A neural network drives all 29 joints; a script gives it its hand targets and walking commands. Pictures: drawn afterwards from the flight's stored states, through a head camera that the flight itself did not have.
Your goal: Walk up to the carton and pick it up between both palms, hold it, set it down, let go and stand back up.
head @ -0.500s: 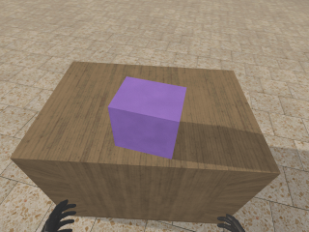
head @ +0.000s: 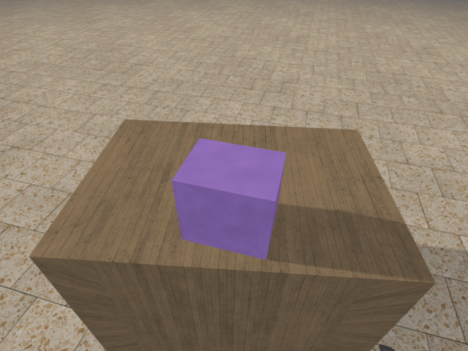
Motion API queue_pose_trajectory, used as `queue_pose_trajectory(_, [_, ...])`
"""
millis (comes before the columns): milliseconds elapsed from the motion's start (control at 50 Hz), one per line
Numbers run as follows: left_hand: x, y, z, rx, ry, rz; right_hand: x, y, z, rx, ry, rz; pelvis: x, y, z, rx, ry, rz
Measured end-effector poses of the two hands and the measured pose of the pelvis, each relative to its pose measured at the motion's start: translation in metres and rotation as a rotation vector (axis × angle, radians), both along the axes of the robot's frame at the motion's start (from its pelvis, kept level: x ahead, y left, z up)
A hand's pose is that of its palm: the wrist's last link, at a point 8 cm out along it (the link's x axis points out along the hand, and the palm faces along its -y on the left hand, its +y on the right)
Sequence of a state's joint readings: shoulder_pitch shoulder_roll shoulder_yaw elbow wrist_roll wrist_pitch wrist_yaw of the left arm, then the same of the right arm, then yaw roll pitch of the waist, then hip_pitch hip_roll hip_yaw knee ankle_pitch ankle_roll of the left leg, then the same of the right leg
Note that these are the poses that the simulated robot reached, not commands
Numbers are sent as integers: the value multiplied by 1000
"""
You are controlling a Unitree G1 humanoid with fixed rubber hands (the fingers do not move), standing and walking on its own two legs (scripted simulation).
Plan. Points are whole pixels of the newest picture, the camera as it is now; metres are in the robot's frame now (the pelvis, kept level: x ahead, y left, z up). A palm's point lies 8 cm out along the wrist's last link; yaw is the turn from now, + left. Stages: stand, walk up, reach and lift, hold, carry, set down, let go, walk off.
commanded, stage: stand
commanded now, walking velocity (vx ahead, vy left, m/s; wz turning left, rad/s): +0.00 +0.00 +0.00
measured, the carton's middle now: (232, 197) +0.49 +0.00 -0.01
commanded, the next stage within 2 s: none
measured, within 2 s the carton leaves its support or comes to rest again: neither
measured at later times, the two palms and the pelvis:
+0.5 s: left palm out of the picture +0.08 +0.29 -0.11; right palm out of the picture +0.08 -0.28 -0.10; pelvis +0.00 +0.00 +0.00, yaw +0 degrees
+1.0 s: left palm out of the picture +0.07 +0.29 -0.11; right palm out of the picture +0.07 -0.28 -0.11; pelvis -0.01 +0.01 +0.00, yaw +0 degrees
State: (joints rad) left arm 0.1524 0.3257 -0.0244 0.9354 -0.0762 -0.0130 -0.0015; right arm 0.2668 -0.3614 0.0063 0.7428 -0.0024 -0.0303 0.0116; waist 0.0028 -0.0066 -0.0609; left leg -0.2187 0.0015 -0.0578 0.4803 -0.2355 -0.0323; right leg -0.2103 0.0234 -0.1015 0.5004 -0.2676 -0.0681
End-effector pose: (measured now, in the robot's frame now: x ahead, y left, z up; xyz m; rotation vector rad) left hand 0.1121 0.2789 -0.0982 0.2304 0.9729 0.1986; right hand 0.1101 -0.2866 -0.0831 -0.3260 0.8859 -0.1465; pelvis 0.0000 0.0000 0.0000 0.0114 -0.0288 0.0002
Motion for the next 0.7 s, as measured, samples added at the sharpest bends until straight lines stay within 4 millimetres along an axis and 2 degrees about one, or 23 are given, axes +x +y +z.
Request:
queue_pose_trajectory(260, [-18,8,-2,20,60,23,-15,6,-15,28,60,-16,-2,2,0,-3,-3,0])
queue_pose_trajectory(700, [-39,12,-10,19,129,42,-36,2,-23,19,134,-36,-6,4,0,-5,-9,0])
